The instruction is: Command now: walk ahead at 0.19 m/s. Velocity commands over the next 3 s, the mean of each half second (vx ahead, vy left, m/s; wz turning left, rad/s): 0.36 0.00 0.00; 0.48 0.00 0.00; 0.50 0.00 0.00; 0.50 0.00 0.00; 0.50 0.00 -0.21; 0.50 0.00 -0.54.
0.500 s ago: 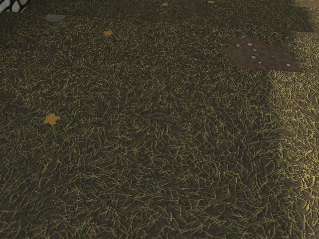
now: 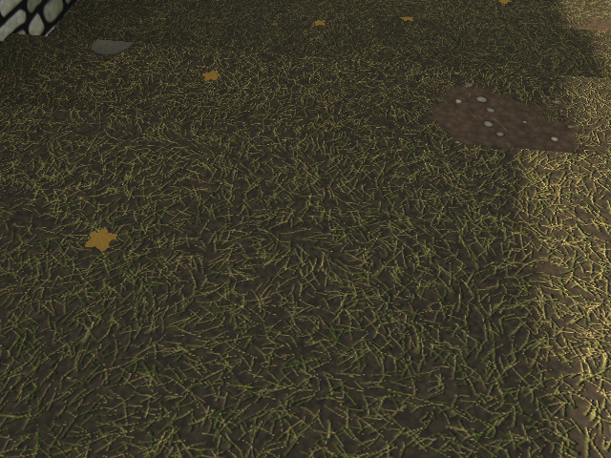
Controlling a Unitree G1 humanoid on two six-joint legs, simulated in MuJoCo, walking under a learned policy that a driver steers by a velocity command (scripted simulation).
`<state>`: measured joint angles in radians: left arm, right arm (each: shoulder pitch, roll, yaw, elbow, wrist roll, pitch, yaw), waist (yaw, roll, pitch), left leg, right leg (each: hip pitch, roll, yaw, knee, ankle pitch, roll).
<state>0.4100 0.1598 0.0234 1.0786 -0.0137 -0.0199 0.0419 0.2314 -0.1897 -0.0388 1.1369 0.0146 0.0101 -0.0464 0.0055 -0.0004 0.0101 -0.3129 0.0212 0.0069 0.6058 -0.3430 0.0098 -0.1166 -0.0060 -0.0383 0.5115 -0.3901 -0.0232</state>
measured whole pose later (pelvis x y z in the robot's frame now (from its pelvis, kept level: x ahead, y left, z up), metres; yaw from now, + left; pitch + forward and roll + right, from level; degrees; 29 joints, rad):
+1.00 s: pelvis +0.48 -0.02 +0.02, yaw -1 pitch +1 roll -2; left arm 0.36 0.22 0.06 1.01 0.00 -0.10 -0.01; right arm 0.11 -0.26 -0.07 0.90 0.01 -0.08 -0.02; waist 0.06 0.04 -0.01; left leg -0.71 0.15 -0.04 0.86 -0.04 0.02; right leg -0.09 0.07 -0.07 0.22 -0.16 -0.07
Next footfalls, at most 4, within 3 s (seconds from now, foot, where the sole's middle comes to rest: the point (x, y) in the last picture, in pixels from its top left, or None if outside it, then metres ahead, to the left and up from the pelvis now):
0.68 right None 0.49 -0.10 -0.77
1.22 left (264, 346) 0.80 0.14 -0.77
1.80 right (357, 245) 1.13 -0.11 -0.77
2.34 left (287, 167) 1.46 0.10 -0.77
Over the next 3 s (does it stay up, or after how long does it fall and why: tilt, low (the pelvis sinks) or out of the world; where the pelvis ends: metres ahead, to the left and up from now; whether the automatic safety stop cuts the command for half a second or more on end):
stays up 1.58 -0.11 -0.03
